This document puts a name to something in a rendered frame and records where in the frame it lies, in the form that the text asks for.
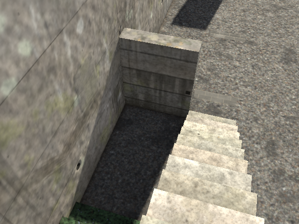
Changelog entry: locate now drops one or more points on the stairs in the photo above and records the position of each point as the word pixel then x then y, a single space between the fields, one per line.
pixel 205 180

